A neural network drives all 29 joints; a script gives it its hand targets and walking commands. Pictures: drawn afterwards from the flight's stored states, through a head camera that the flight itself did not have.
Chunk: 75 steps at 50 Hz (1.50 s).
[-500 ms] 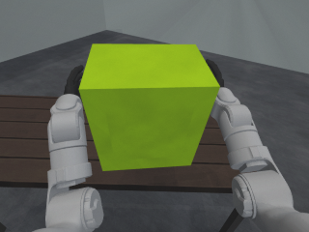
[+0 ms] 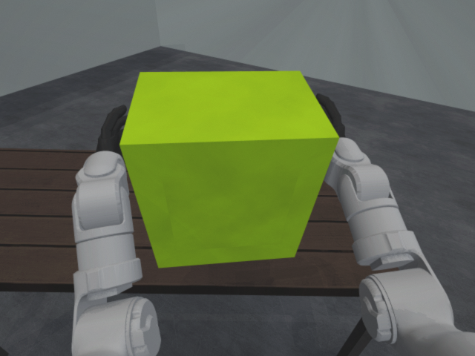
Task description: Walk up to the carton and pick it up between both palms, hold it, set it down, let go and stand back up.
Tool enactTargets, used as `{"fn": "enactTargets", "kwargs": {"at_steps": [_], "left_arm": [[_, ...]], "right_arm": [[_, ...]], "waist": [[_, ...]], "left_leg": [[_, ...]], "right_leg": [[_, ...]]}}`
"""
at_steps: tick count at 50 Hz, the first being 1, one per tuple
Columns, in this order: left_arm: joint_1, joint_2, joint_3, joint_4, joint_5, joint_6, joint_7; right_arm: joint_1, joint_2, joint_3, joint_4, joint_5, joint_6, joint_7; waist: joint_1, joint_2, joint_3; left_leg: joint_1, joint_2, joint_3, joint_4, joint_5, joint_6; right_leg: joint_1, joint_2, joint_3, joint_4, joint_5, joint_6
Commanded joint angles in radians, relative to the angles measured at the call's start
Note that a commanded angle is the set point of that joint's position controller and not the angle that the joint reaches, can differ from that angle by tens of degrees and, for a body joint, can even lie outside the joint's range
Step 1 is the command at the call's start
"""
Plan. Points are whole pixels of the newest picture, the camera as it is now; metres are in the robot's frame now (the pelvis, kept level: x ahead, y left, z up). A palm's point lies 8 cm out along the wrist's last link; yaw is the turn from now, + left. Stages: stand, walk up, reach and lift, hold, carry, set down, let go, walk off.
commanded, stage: hold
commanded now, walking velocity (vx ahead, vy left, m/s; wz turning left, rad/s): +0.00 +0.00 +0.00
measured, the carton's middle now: (225, 174) +0.36 +0.01 +0.17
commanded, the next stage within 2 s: none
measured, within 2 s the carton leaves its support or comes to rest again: neither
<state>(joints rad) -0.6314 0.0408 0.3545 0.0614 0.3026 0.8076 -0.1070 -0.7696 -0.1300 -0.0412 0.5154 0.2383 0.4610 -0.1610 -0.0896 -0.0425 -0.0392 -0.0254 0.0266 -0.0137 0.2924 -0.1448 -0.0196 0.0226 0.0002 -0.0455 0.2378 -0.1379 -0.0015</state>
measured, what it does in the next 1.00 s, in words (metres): stands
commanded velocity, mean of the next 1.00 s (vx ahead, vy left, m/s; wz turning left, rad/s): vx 0.00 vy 0.00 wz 0.00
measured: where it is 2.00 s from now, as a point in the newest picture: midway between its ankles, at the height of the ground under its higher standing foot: outside the picture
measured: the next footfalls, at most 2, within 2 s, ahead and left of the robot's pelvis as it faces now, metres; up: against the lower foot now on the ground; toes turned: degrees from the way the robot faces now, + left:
none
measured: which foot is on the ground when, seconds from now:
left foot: down 0.00-1.00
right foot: down 0.00-1.00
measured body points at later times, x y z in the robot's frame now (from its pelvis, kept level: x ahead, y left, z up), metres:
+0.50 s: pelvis +0.00 +0.00 +0.00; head -0.06 +0.03 +0.44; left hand +0.37 +0.19 +0.22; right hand +0.38 -0.16 +0.23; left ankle +0.02 +0.13 -0.75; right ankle +0.00 -0.12 -0.75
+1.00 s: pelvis +0.00 +0.00 +0.00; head -0.07 +0.02 +0.44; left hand +0.37 +0.19 +0.23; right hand +0.38 -0.16 +0.24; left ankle +0.02 +0.13 -0.75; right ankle +0.00 -0.12 -0.75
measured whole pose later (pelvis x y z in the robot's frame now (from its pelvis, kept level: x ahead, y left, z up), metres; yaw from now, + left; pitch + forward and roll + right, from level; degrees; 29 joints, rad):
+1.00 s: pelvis +0.00 +0.00 +0.00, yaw +0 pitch -7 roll -1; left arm -0.67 0.04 0.37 0.14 0.29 0.80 -0.10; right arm -0.80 -0.13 -0.06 0.57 0.22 0.46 -0.15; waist -0.08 -0.04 -0.05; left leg -0.04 0.03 -0.02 0.29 -0.14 -0.02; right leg 0.01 0.00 -0.04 0.25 -0.14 0.00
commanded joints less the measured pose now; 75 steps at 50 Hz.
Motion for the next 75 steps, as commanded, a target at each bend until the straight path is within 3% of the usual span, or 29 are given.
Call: {"fn": "enactTargets", "kwargs": {"at_steps": [1, 13, 15, 23, 29, 44, 51, 59, 74, 75], "left_arm": [[-0.619, -0.436, -0.436, -0.072, -0.172, -0.064, -0.139], [-0.630, -0.434, -0.412, -0.033, -0.158, -0.072, -0.146], [-0.625, -0.434, -0.384, -0.002, -0.152, -0.068, -0.143], [-0.632, -0.457, -0.449, -0.064, -0.185, -0.073, -0.127], [-0.605, -0.451, -0.464, -0.102, -0.188, -0.071, -0.122], [-0.644, -0.447, -0.419, -0.032, -0.173, -0.063, -0.125], [-0.666, -0.445, -0.407, 0.004, -0.171, -0.071, -0.130], [-0.664, -0.450, -0.419, -0.011, -0.173, -0.078, -0.136], [-0.630, -0.459, -0.446, -0.073, -0.182, -0.064, -0.118], [-0.643, -0.464, -0.475, -0.097, -0.199, -0.073, -0.124]], "right_arm": [[-0.637, 0.526, 0.305, -0.240, 0.085, -0.048, 0.130], [-0.652, 0.535, 0.305, -0.211, 0.083, -0.057, 0.126], [-0.643, 0.520, 0.278, -0.169, 0.068, -0.053, 0.136], [-0.634, 0.515, 0.285, -0.208, 0.091, -0.055, 0.135], [-0.605, 0.509, 0.304, -0.236, 0.104, -0.045, 0.131], [-0.663, 0.533, 0.295, -0.197, 0.086, -0.039, 0.141], [-0.665, 0.538, 0.270, -0.152, 0.070, -0.044, 0.140], [-0.653, 0.532, 0.272, -0.158, 0.080, -0.045, 0.132], [-0.643, 0.513, 0.305, -0.215, 0.111, -0.041, 0.141], [-0.644, 0.530, 0.298, -0.262, 0.106, -0.049, 0.136]], "waist": [[-0.005, 0.051, -0.285], [0.002, 0.044, -0.280], [0.015, 0.033, -0.245], [-0.016, 0.078, -0.300], [-0.020, 0.076, -0.307], [0.014, 0.038, -0.275], [0.003, 0.043, -0.276], [-0.012, 0.065, -0.284], [-0.001, 0.064, -0.297], [-0.033, 0.065, -0.314]], "left_leg": [[0.047, -0.071, 0.054, -0.024, 0.168, -0.003], [0.045, -0.073, 0.056, -0.024, 0.172, 0.004], [0.005, -0.068, 0.056, -0.039, 0.123, 0.012], [0.046, -0.070, 0.043, -0.001, 0.225, -0.018], [0.056, -0.072, 0.037, 0.009, 0.269, -0.026], [0.003, -0.069, 0.047, -0.030, 0.140, 0.010], [-0.002, -0.072, 0.048, -0.035, 0.111, 0.013], [0.016, -0.075, 0.041, -0.019, 0.167, -0.005], [0.045, -0.067, 0.037, -0.002, 0.244, -0.014], [0.071, -0.070, 0.043, 0.000, 0.243, -0.020]], "right_leg": [[0.061, 0.049, -0.013, -0.012, 0.126, 0.027], [0.066, 0.049, -0.012, -0.013, 0.125, 0.029], [0.068, 0.050, -0.011, -0.012, 0.072, 0.022], [0.081, 0.058, -0.015, 0.006, 0.156, 0.020], [0.101, 0.061, -0.016, 0.015, 0.209, 0.023], [0.073, 0.052, -0.005, -0.003, 0.101, 0.024], [0.070, 0.046, -0.002, -0.007, 0.089, 0.027], [0.087, 0.050, -0.008, 0.001, 0.136, 0.028], [0.084, 0.065, -0.011, 0.005, 0.155, 0.018], [0.059, 0.058, -0.010, 0.000, 0.183, 0.027]]}}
